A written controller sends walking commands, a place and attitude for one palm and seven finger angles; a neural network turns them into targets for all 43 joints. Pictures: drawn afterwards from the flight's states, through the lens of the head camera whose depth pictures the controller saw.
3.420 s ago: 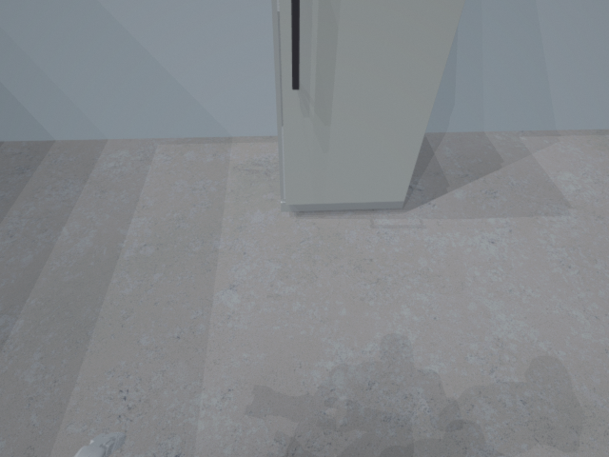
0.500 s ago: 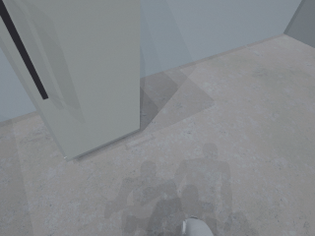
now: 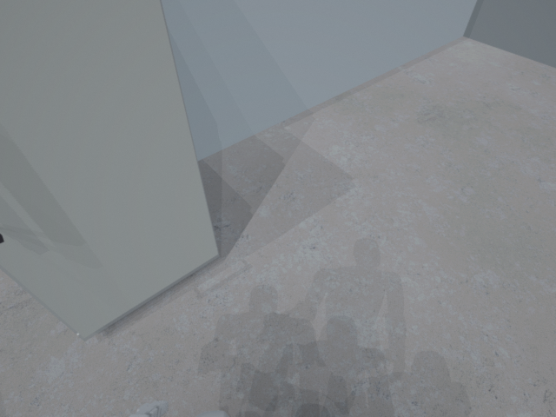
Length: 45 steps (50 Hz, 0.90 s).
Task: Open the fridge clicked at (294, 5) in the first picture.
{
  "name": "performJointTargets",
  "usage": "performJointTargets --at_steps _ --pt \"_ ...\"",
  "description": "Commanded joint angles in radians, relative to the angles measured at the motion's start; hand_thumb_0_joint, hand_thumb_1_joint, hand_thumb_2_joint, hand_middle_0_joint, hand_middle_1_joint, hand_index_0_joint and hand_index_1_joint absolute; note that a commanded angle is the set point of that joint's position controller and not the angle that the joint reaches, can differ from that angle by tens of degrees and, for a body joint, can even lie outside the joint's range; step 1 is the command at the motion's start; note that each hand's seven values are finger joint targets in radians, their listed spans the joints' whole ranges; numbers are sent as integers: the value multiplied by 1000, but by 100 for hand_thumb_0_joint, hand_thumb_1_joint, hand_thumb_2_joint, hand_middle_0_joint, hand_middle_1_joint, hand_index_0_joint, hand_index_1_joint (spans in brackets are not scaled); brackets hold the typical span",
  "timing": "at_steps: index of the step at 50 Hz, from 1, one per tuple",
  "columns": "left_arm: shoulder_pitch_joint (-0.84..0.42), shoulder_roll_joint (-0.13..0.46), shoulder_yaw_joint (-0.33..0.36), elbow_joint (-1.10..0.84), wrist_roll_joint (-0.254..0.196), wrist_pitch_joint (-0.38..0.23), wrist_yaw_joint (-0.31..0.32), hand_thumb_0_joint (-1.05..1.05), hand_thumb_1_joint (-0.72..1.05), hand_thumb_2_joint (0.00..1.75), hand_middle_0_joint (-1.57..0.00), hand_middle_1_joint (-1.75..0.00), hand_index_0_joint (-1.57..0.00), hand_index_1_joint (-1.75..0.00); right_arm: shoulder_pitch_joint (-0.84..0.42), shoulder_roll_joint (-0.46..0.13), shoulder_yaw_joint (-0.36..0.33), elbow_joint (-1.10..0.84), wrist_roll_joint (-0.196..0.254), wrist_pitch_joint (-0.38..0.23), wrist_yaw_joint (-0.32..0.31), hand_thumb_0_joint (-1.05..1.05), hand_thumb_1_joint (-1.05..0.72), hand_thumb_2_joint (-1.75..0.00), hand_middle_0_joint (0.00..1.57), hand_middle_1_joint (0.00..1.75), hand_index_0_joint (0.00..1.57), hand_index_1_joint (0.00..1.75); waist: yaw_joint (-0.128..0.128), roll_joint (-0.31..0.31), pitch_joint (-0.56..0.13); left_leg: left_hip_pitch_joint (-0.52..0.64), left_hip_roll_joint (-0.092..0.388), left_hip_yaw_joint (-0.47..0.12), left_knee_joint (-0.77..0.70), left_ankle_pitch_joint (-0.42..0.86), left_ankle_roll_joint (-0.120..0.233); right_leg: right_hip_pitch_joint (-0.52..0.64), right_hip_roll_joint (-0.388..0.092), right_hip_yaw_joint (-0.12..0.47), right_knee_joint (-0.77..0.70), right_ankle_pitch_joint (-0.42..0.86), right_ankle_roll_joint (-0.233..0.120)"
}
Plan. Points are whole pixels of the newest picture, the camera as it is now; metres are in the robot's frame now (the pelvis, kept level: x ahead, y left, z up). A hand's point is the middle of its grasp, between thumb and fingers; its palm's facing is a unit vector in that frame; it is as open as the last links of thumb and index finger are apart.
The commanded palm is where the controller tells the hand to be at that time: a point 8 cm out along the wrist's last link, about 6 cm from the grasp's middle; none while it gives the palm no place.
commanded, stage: turn to face it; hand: left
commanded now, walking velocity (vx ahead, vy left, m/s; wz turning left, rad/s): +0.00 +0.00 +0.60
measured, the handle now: out of the picture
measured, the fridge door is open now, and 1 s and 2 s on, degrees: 0 0 0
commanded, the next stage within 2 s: take the last steps up to it in 1.04 s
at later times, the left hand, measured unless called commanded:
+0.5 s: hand out of the picture +0.01 +0.25 -0.16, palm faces +0.32 -0.91 -0.27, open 7.4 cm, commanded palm none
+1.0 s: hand out of the picture -0.09 +0.15 -0.15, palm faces +0.56 -0.79 -0.24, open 7.4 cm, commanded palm none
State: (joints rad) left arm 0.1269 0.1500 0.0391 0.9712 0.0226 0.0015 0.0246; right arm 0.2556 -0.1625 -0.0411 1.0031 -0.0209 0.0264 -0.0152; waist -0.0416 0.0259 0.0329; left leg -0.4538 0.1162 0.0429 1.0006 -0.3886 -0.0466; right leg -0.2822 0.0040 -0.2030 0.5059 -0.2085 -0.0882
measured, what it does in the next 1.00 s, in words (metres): steps on the spot, turning left: left foot, then right foot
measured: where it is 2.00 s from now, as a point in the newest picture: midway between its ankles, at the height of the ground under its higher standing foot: outside the picture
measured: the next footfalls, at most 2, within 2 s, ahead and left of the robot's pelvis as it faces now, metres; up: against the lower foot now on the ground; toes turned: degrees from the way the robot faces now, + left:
left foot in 0.16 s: +0.05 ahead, +0.13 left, +0.00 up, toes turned +15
right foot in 0.64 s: +0.08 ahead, -0.13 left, +0.00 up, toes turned +19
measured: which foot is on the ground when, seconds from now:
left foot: up 0.00-0.14, down 0.16-0.64, up 0.66-1.00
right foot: down 0.00-0.16, up 0.18-0.62, down 0.64-1.00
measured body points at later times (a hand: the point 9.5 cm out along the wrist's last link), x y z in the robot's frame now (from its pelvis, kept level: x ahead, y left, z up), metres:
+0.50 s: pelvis +0.00 +0.01 +0.01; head +0.04 +0.04 +0.46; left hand -0.01 +0.29 -0.14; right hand +0.12 -0.21 -0.13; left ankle +0.01 +0.12 -0.73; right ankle +0.03 -0.15 -0.67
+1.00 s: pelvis -0.02 -0.05 +0.01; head +0.00 -0.03 +0.45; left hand -0.12 +0.19 -0.14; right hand +0.19 -0.22 -0.14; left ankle -0.12 +0.07 -0.69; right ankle +0.05 -0.14 -0.73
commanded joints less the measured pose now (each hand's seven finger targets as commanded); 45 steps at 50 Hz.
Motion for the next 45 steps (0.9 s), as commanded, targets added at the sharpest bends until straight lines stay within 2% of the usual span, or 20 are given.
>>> performJointTargets --at_steps 1,4,6,7,8,9,10,13,14,16,24,29,30,31,32,33,34,37,39,45 --pt "71 163 42 -51 6 -6 11 0 90 90 -20 -30 -20 -30 35 -46 -12 -41 4 7 11 0 -90 -90 20 30 20 30 54 -141 3 30 -7 32 -118 -60 6 18 -342 203 -235 75 -84" --pt "84 189 50 -48 7 -2 13 0 90 90 -20 -30 -20 -30 21 -53 -14 -61 6 2 16 0 -90 -90 20 30 20 30 55 -111 -9 79 -17 54 -250 -43 7 54 -369 170 -161 162 -71" --pt "85 190 54 -56 -2 3 10 0 90 90 -20 -30 -20 -30 59 -63 -17 -58 2 -1 19 0 -90 -90 20 30 20 30 35 -89 -37 180 -29 68 -409 80 16 30 -340 106 -64 143 -12" --pt "85 174 54 -63 -10 10 7 0 90 90 -20 -30 -20 -30 97 -96 -25 -53 1 -5 20 0 -90 -90 20 30 20 30 13 1 -55 261 5 6 -531 174 34 -34 -304 59 35 47 37" --pt "96 123 49 -90 -17 17 1 0 90 90 -20 -30 -20 -30 121 -186 -44 -66 -7 -13 18 0 -90 -90 20 30 20 30 6 264 -51 313 204 -304 -657 370 130 -202 -171 -5 234 -189 120" --pt "22 113 35 -133 -11 20 -1 0 90 90 -20 -30 -20 -30 142 -243 -55 -75 -9 -11 12 0 -90 -90 20 30 20 30 -22 339 -21 303 337 -462 -732 565 243 -305 -94 51 455 -423 153" --pt "-6 132 44 -136 -3 23 -2 0 90 90 -20 -30 -20 -30 124 -238 -57 -67 -12 -12 4 0 -90 -90 20 30 20 30 -19 209 -36 265 320 -422 -733 480 271 -286 -106 141 567 -376 139" --pt "21 135 57 -102 -3 21 -11 0 90 90 -20 -30 -20 -30 7 -199 -45 -97 -5 -26 -8 0 -90 -90 20 30 20 30 29 135 -55 308 183 -274 -679 528 209 -328 -104 191 642 -207 151" --pt "35 134 58 -89 -5 20 -15 0 90 90 -20 -30 -20 -30 4 -186 -42 -96 2 -33 -11 0 -90 -90 20 30 20 30 30 81 -83 347 161 -239 -668 594 201 -320 -100 186 645 -172 159" --pt "55 138 56 -81 -9 24 -11 0 90 90 -20 -30 -20 -30 9 -210 -51 -99 1 -33 -10 0 -90 -90 20 30 20 30 27 78 -111 372 133 -213 -655 610 194 -300 -94 188 618 -162 174" --pt "-5 143 51 -117 -16 29 -3 0 90 90 -20 -30 -20 -30 17 -245 -74 -94 -4 -11 1 0 -90 -90 20 30 20 30 -5 149 -85 354 118 -335 -646 538 221 -206 -60 190 350 -241 187" --pt "105 167 51 -107 -23 15 3 0 90 90 -20 -30 -20 -30 -72 -263 -88 -131 0 3 12 0 -90 -90 20 30 20 30 47 169 -120 218 58 -370 -573 499 176 47 -16 170 46 -106 166" --pt "147 184 57 -100 -22 9 6 0 90 90 -20 -30 -20 -30 -90 -249 -87 -142 5 5 15 0 -90 -90 20 30 20 30 71 131 -130 126 23 -358 -531 396 139 169 -38 176 -94 -16 160" --pt "180 256 70 -101 -7 -2 13 0 90 90 -20 -30 -20 -30 -80 -190 -81 -156 14 7 21 0 -90 -90 20 30 20 30 89 -71 -141 -53 -69 -268 -377 161 68 319 -216 335 -236 -59 114" --pt "161 348 83 -119 7 -3 16 0 90 90 -20 -30 -20 -30 -85 -133 -69 -188 9 7 22 0 -90 -90 20 30 20 30 90 -359 -85 -212 -202 -82 -121 -180 -9 293 -480 593 -279 10 8" --pt "136 332 72 -136 -2 2 17 0 90 90 -20 -30 -20 -30 -111 -195 -82 -187 -2 14 22 0 -90 -90 20 30 20 30 89 -258 -63 -154 -139 -135 55 -190 11 118 -508 555 -275 -7 -41" --pt "57 275 69 -150 -1 -2 21 0 90 90 -20 -30 -20 -30 -98 -196 -86 -176 -4 24 27 0 -90 -90 20 30 20 30 45 -231 -31 -147 -116 -152 132 -126 15 62 -453 475 -280 -34 -40" --pt "-12 218 44 -172 -3 -7 10 0 90 90 -20 -30 -20 -30 -52 -176 -79 -129 -7 36 43 0 -90 -90 20 30 20 30 5 -206 40 -129 -91 -76 249 25 -13 20 -312 262 -218 62 4" --pt "27 221 43 -163 -1 -8 10 0 90 90 -20 -30 -20 -30 -56 -167 -74 -126 -2 39 46 0 -90 -90 20 30 20 30 17 -195 39 -118 -88 -51 229 46 -22 37 -305 214 -218 53 9" --pt "134 258 51 -127 10 -3 9 0 90 90 -20 -30 -20 -30 -161 -159 -55 -152 1 37 43 0 -90 -90 20 30 20 30 79 -211 27 -57 -69 -3 -20 -38 -29 119 -355 212 -211 82 -32"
